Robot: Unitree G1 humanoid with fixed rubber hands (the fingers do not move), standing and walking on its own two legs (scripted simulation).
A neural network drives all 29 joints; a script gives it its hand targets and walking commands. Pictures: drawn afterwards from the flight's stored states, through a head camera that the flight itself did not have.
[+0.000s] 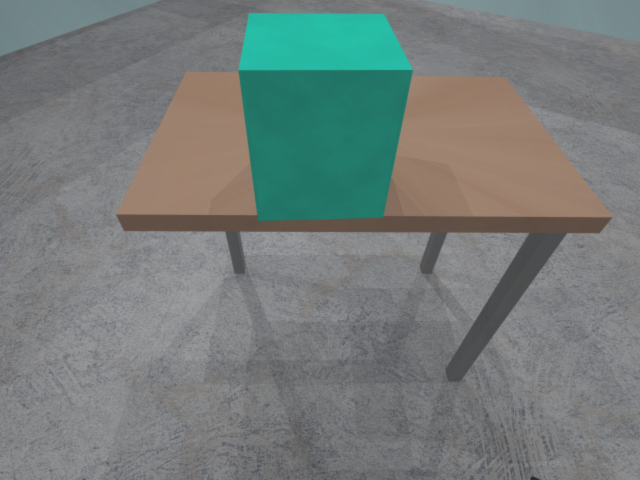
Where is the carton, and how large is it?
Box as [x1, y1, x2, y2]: [239, 13, 412, 220]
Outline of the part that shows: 249,13 239,65 239,77 258,220 382,217 412,69 386,18 383,14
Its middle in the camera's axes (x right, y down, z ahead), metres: +0.00 -0.19 +0.62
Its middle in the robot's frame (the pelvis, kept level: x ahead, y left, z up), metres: +0.62 +0.03 +0.15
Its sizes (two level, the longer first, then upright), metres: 0.210 0.200 0.250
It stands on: a table, 0.77 m high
